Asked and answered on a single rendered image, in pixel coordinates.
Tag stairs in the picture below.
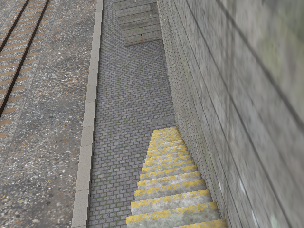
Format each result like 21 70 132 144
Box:
126 126 228 228

